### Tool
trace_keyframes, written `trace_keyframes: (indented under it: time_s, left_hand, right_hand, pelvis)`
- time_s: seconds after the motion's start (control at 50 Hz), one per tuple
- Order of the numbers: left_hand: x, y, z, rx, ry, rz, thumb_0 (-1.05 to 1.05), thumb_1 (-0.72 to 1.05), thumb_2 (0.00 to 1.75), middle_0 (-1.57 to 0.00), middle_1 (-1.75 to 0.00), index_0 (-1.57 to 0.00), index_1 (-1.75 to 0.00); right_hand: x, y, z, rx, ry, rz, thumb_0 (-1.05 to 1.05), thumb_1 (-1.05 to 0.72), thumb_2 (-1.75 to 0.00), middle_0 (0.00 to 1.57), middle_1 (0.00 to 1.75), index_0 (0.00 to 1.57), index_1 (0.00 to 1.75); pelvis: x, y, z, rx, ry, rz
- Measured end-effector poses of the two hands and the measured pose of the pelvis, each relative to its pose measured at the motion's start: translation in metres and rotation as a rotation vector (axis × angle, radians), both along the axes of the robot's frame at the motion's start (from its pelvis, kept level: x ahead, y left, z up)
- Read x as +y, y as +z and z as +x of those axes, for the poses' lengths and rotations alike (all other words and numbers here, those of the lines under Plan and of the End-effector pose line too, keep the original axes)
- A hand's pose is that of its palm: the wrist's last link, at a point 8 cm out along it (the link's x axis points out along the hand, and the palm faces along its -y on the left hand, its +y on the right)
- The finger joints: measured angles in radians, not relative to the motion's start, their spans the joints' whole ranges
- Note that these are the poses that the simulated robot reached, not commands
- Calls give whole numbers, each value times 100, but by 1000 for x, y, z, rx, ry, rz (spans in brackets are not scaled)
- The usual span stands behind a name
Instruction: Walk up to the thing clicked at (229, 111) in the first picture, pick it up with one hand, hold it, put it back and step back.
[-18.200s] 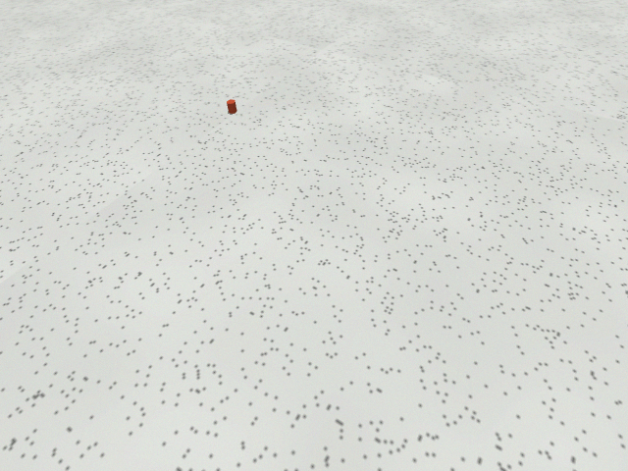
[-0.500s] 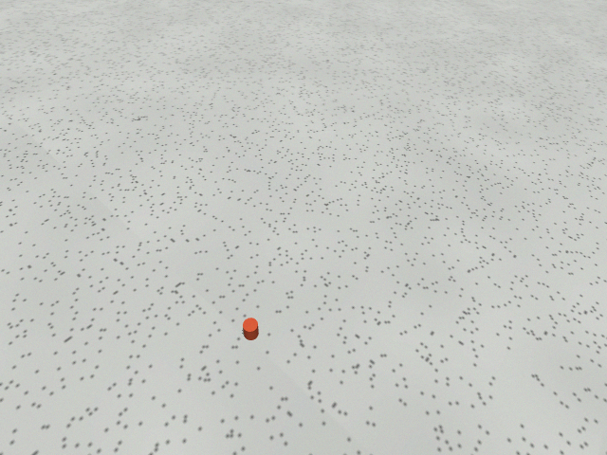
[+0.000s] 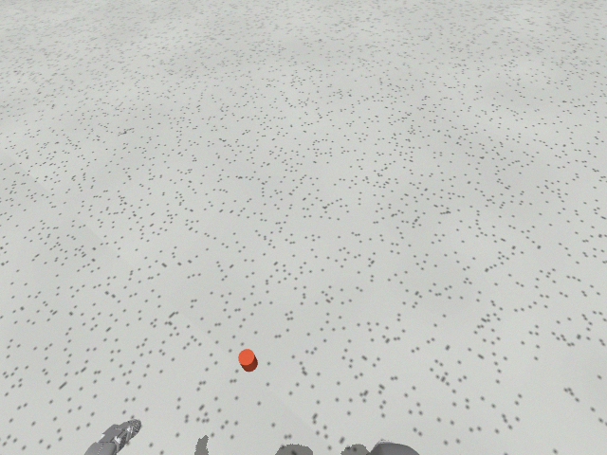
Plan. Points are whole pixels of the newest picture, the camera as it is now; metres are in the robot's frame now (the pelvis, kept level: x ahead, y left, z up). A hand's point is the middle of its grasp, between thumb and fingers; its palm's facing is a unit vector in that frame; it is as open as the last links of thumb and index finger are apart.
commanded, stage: walk up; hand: left
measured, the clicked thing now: (248, 360) +0.49 +0.24 -0.73
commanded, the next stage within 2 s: none
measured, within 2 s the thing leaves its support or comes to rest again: neither
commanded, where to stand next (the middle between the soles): +0.11 +0.00 m, yaw +1 degrees
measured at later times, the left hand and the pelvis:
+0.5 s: hand out of the picture +0.09 +0.26 -0.16, palm faces +0.06 -0.93 -0.37, open 7.4 cm; pelvis +0.03 -0.01 -0.01, yaw +3 degrees
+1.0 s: hand out of the picture +0.09 +0.26 -0.13, palm faces +0.03 -0.93 -0.36, open 7.4 cm; pelvis +0.02 +0.00 +0.02, yaw +3 degrees
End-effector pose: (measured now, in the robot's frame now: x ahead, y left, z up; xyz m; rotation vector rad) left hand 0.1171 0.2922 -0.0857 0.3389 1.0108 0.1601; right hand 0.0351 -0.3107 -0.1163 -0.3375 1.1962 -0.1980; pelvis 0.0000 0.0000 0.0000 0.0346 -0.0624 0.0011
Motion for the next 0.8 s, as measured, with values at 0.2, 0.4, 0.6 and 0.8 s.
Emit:
trace_keyframes:
  time_s: [0.2, 0.4, 0.6, 0.8]
  left_hand:
    - [-7, -11, 7, 37, 45, -3, 1, 90, 90, -21, -30, -21, -30]
    - [13, -38, -13, 141, 126, -15, 1, 90, 90, -20, -30, -20, -30]
    - [5, -25, -62, 194, 154, 45, 1, 90, 90, -20, -30, -20, -30]
    - [10, -10, -66, 165, 148, 49, 1, 90, 90, -20, -30, -20, -30]
  right_hand:
    - [-13, 9, 48, 16, 49, -37, 0, -91, -90, 20, 30, 20, 30]
    - [-7, 15, 76, 0, 88, -78, 1, -91, -90, 20, 30, 20, 30]
    - [-1, 6, 123, -104, 129, -3, 1, -91, -90, 20, 30, 20, 30]
    - [16, 9, 115, -107, 115, 65, 1, -91, -90, 20, 30, 20, 30]
  pelvis:
    - [-10, 1, 31, 20, 30, -37]
    - [-6, -7, 32, 30, 59, -52]
    - [-17, -5, 23, 20, 51, -54]
    - [-11, 7, 16, -5, 55, -39]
